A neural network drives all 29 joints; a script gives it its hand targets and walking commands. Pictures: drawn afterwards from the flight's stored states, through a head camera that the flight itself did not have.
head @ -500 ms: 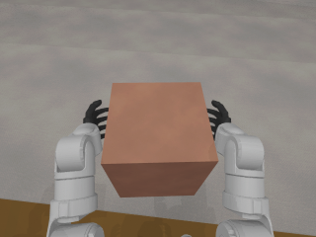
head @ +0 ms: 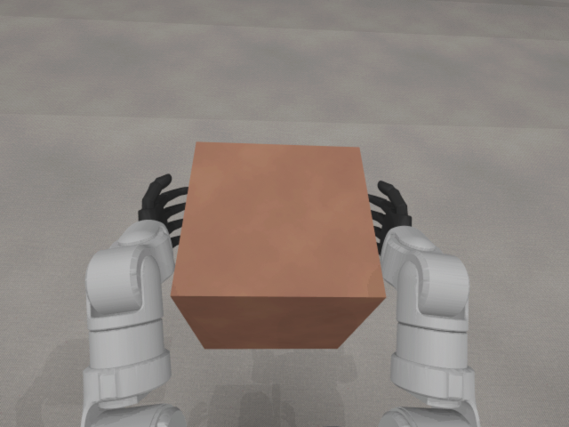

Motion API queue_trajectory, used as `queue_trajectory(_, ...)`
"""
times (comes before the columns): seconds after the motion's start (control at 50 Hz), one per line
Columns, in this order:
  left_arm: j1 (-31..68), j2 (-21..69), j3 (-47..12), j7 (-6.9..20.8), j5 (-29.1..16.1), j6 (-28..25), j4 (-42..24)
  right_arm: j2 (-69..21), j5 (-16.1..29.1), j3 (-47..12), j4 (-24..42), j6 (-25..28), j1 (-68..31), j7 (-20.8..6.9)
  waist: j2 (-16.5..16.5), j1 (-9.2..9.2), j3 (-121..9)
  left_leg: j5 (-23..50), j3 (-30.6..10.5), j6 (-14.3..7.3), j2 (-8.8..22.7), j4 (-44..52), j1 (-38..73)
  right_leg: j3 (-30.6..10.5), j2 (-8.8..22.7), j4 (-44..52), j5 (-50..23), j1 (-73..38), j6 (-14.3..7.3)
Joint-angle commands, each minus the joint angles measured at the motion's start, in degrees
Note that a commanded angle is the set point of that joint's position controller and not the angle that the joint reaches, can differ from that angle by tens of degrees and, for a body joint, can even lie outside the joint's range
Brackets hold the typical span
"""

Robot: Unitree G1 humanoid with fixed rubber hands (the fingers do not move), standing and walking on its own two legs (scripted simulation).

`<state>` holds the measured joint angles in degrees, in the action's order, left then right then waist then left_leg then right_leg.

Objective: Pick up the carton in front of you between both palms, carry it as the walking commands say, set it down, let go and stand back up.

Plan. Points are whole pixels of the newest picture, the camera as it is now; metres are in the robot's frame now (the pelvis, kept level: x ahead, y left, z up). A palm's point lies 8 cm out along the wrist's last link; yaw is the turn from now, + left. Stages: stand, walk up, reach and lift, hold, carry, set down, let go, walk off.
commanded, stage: carry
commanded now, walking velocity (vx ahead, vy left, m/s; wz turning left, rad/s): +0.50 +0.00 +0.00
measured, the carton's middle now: (275, 257) +0.35 -0.01 +0.02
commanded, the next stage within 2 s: none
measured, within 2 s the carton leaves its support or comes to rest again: neither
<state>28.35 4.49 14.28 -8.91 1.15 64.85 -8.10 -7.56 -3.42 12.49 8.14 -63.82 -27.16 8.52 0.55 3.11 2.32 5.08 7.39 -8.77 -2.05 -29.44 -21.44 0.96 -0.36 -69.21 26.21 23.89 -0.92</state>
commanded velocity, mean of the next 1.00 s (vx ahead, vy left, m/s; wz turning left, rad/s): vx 0.50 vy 0.00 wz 0.00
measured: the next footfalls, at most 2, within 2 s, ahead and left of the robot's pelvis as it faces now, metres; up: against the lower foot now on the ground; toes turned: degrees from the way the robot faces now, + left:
right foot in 0.24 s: +0.36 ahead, -0.07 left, -0.03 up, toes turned -5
left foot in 0.68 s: +0.61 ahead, +0.12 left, -0.03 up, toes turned +9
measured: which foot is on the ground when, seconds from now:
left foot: down 0.00-0.24, up 0.26-0.66, down 0.68-1.00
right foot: up 0.00-0.22, down 0.24-0.70, up 0.72-1.00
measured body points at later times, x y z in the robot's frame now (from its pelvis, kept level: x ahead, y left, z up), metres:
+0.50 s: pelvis +0.34 -0.02 -0.04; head +0.40 -0.01 +0.40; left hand +0.66 +0.18 +0.02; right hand +0.70 -0.12 +0.02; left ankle +0.37 +0.12 -0.70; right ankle +0.32 -0.06 -0.77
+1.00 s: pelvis +0.66 +0.04 -0.02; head +0.67 +0.05 +0.43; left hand +0.96 +0.18 +0.06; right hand +0.95 -0.12 +0.07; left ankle +0.57 +0.12 -0.77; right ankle +0.76 -0.10 -0.74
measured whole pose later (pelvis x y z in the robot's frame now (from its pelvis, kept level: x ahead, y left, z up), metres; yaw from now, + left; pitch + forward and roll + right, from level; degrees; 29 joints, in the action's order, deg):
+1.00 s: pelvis +0.66 +0.04 -0.02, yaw +0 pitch +6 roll -2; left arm 10.2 7.8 7.0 -7.1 3.9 65.4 -21.4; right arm -7.8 -1.7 7.4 20.9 -65.8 -10.2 7.8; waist -0.6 2.0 -5.7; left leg -15.7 8.8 -2.0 1.8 -14.8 -5.0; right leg 6.7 3.3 -36.4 10.5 32.7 0.9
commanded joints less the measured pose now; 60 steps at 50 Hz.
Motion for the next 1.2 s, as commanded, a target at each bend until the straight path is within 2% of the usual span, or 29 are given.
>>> queue_trajectory(0.0, 33.3, 51.5, -39.9, 7.2, -13.1, -1.6, -2.9, -51.0, 22.3, -44.9, 9.9, 1.5, -41.4, -8.2, -4.3, 1.9, -28.4, 24.6, -19.3, -1.9, 15.1, 6.5, 34.9, -0.2, 1.1, 7.1, -4.1, 16.9, -0.1)
queue_trajectory(0.02, 31.3, 50.6, -39.2, 6.9, -11.6, -1.8, -2.4, -51.0, 23.1, -45.5, 10.0, 1.7, -41.3, -8.4, -5.3, 1.73, -29.0, 24.0, -18.2, -2.5, 15.0, 6.5, 34.0, 0.6, 0.8, 9.6, -4.7, 16.4, -0.1)
queue_trajectory(0.08, 28.8, 47.2, -38.3, 5.8, -8.7, -1.6, -2.8, -49.0, 24.0, -45.8, 8.8, 1.6, -39.7, -8.5, -6.1, 2.88, -26.5, 15.8, -12.5, -2.4, 9.7, 5.9, 31.7, 3.6, -0.5, 25.3, -21.4, 17.5, 0.3)
queue_trajectory(0.14, 26.4, 43.7, -36.5, 5.6, -6.7, -0.9, -1.9, -46.8, 23.5, -44.8, 4.9, 1.1, -36.3, -8.6, -5.3, 3.18, -22.7, 11.1, -8.9, -0.7, 7.7, 5.1, 19.9, 7.6, -3.3, 42.1, -35.1, 2.3, -0.1)
queue_trajectory(0.18, 25.9, 41.9, -35.7, 5.9, -6.0, -0.4, -0.8, -46.2, 22.8, -43.9, 2.3, 0.8, -35.5, -8.6, -5.0, 0.49, -22.5, 8.1, -6.7, 0.9, 7.7, -0.6, 13.1, 8.2, -2.7, 45.9, -43.9, -10.3, -2.0)
queue_trajectory(0.22, 24.4, 39.9, -34.4, 5.9, -5.4, 0.1, 2.2, -44.5, 21.7, -42.2, -0.5, 0.2, -35.4, -8.2, -0.6, -4.65, -25.2, 3.8, -2.1, 3.4, 4.2, -16.8, 5.2, 7.3, 0.1, 44.7, -46.7, -25.8, -3.5)
queue_trajectory(0.24, 23.7, 38.1, -33.2, 5.8, -5.2, 0.3, 3.8, -43.8, 21.1, -40.9, -1.5, -0.4, -36.2, -7.9, 8.8, -6.01, -28.1, -29.3, -2.7, 5.2, 0.1, -32.3, -7.4, -9.5, 14.7, 38.8, -65.0, -37.2, -7.3)
queue_trajectory(0.26, 24.1, 36.8, -32.5, 5.3, -5.2, 0.7, 6.1, -43.1, 20.8, -39.1, -3.8, -1.4, -35.7, -7.4, 12.4, -7.12, -32.2, -40.1, -7.6, 6.7, -2.6, -47.3, -18.1, -21.6, 22.4, 36.4, -69.8, -47.5, -14.3)
queue_trajectory(0.28, 23.5, 38.6, -33.3, 5.0, -6.9, 0.8, 6.2, -43.1, 20.7, -38.2, -3.8, -1.8, -33.8, -6.8, 10.9, -7.92, -35.4, -39.2, -10.4, 6.6, -0.6, -55.6, -25.3, -28.7, 25.1, 39.5, -46.0, -48.4, -20.2)
queue_trajectory(0.3, 25.4, 42.9, -35.0, 5.3, -9.6, 0.5, 4.4, -44.6, 20.2, -37.6, -2.9, -1.8, -34.6, -6.5, 6.5, -7.68, -35.4, -35.3, -11.3, 5.5, 2.0, -55.5, -28.1, -31.2, 22.5, 43.0, -27.7, -44.3, -20.1)
queue_trajectory(0.32, 30.7, 47.4, -37.7, 6.0, -12.8, 0.1, 0.7, -47.0, 19.5, -36.9, -1.5, -1.4, -36.2, -6.4, 1.9, -7.42, -32.6, -31.9, -10.9, 5.5, 3.1, -53.7, -28.5, -28.6, 20.0, 45.0, -24.1, -38.3, -18.1)
queue_trajectory(0.4, 44.1, 58.2, -46.2, 8.8, -21.9, -2.9, -5.5, -49.8, 14.6, -35.4, 0.9, 1.7, -36.5, -6.2, -0.7, -4.76, -29.6, -27.6, -9.1, 6.5, 6.5, -44.1, -22.2, -20.3, 17.4, 47.4, -22.1, -23.6, -14.5)
queue_trajectory(0.48, 39.7, 57.6, -47.8, 9.5, -22.9, -4.8, -4.4, -47.6, 11.4, -36.7, 2.0, 4.0, -31.8, -5.4, 3.1, -5.7, -28.5, -21.9, -5.5, 7.4, 6.6, -26.3, -21.4, -12.4, 15.5, 48.0, -37.1, -26.3, -12.9)
queue_trajectory(0.58, 32.4, 53.5, -46.9, 9.3, -20.3, -5.5, -3.8, -45.7, 12.6, -40.4, 5.2, 4.9, -30.0, -5.7, 6.6, -6.73, -26.9, -9.3, 1.8, 6.7, 0.7, -4.3, -11.7, -0.3, 10.3, 44.4, -54.2, -31.7, -7.4)
queue_trajectory(0.6, 30.9, 52.4, -46.4, 9.1, -19.6, -5.4, -3.9, -45.2, 13.4, -41.0, 5.9, 4.7, -30.0, -5.8, 7.5, -6.41, -27.1, -7.6, 3.2, 6.3, -0.5, -0.3, -7.8, 1.5, 9.5, 42.1, -58.4, -32.1, -6.4)
queue_trajectory(0.64, 27.6, 50.1, -45.4, 8.6, -18.0, -4.6, -4.2, -44.2, 14.5, -41.5, 6.2, 3.9, -27.6, -6.0, 7.4, -2.2, -31.4, -0.8, 5.5, 5.3, -1.0, 8.6, 11.9, 6.6, 7.9, 31.2, -58.3, -26.1, -3.1)
queue_trajectory(0.66, 26.9, 48.6, -44.8, 8.3, -16.9, -4.1, -4.5, -43.5, 14.9, -41.6, 6.4, 3.3, -25.8, -6.2, 4.9, -0.04, -33.0, -0.5, -1.6, 4.0, 5.8, 6.9, 24.9, 6.0, 8.0, 23.7, -44.4, -15.4, -1.1)
queue_trajectory(0.68, 24.5, 48.5, -44.3, 8.1, -16.2, -3.1, -4.3, -41.5, 14.8, -41.0, 6.5, 2.6, -25.3, -6.2, -7.7, -0.67, -38.9, 13.9, -24.2, -2.2, 22.7, 1.4, 41.2, 4.6, 4.0, 11.1, -15.4, 0.6, 0.8)
queue_trajectory(0.7, 22.0, 47.3, -43.3, 7.9, -15.5, -2.0, -4.0, -41.9, 15.5, -41.8, 5.2, 2.0, -23.4, -6.1, -16.9, 0.05, -39.9, 13.3, -36.4, -8.8, 26.0, 5.4, 47.4, 2.1, -3.1, -1.4, 4.6, 13.7, 1.5)
queue_trajectory(0.72, 22.0, 48.0, -43.2, 7.8, -15.3, -1.5, -5.5, -43.5, 16.6, -42.2, 7.0, 1.4, -22.7, -6.6, -13.9, -0.57, -36.5, 11.0, -33.5, -8.0, 25.0, 6.6, 46.4, -1.2, -0.2, -5.1, 4.6, 20.0, 0.7)
queue_trajectory(0.76, 21.6, 50.6, -42.8, 8.1, -14.3, -0.7, -7.5, -48.2, 18.8, -44.3, 11.1, 0.6, -24.5, -8.0, -4.6, -1.22, -30.3, 10.8, -25.2, -3.4, 22.2, 9.3, 38.6, -1.7, 3.9, 2.5, -2.1, 20.4, 0.6)
queue_trajectory(0.78, 19.9, 51.7, -43.1, 8.4, -13.8, -0.5, -8.2, -49.8, 19.5, -45.3, 12.6, 0.3, -24.4, -8.6, -3.9, -1.52, -28.6, 9.3, -22.3, -1.6, 21.1, 11.4, 35.1, -1.2, 4.7, 7.9, -4.6, 17.9, 0.9)
queue_trajectory(0.96, 2.6, 54.7, -47.5, 9.8, -12.0, 1.4, -14.7, -50.1, 19.9, -46.8, 16.8, -2.7, -6.9, -12.3, -10.6, -1.65, -20.2, 10.6, -4.7, 1.8, 14.9, 15.9, 27.1, 8.6, 2.4, 35.7, -18.9, 8.9, 1.9)
queue_trajectory(1.04, -0.8, 54.5, -48.7, 11.4, -14.0, 2.9, -17.2, -49.7, 18.1, -45.9, 17.7, -3.8, -0.6, -12.8, -10.5, -1.95, -16.5, 14.6, -1.3, 4.0, 14.9, 12.2, 25.4, 11.8, 1.5, 42.1, -23.3, 1.7, 0.3)
queue_trajectory(1.08, -3.1, 54.2, -48.6, 12.1, -14.5, 3.4, -17.5, -49.3, 17.6, -46.1, 18.8, -4.4, 1.1, -12.8, -7.5, -3.18, -19.2, 15.0, 3.6, 6.5, 12.3, 0.4, 18.2, 15.0, -1.0, 44.6, -20.4, -14.1, -0.6)
queue_trajectory(1.1, -5.3, 52.9, -48.0, 12.3, -14.6, 3.8, -17.6, -47.9, 17.4, -46.4, 20.4, -4.6, 1.4, -12.5, -4.7, -4.23, -21.6, 4.6, 4.2, 8.1, 10.6, -9.2, 9.5, 7.6, 4.2, 44.5, -16.2, -24.6, -1.7)
queue_trajectory(1.12, -2.6, 52.0, -47.9, 12.4, -14.6, 3.6, -17.5, -47.3, 16.9, -46.5, 21.1, -5.1, 0.0, -12.2, 9.8, -4.67, -25.8, -10.7, 2.5, 10.8, 5.1, -27.6, -6.3, -19.0, 20.4, 49.6, -8.7, -36.9, -9.2)
queue_trajectory(1.14, -3.6, 52.8, -48.2, 12.6, -15.4, 3.5, -17.0, -47.1, 17.6, -47.2, 22.4, -5.3, -1.0, -12.3, 16.8, -4.65, -25.0, -32.8, -0.9, 10.6, 0.9, -38.5, -17.2, -31.6, 24.9, 55.7, -13.5, -38.9, -13.6)
queue_trajectory(1.18, -2.4, 55.6, -49.4, 13.2, -16.7, 3.1, -19.5, -50.2, 18.3, -48.2, 22.5, -4.6, -1.5, -12.5, 6.6, -4.33, -23.4, -31.1, -7.0, 7.8, 7.1, -45.6, -19.7, -22.3, 23.6, 54.1, -22.9, -32.4, -13.0)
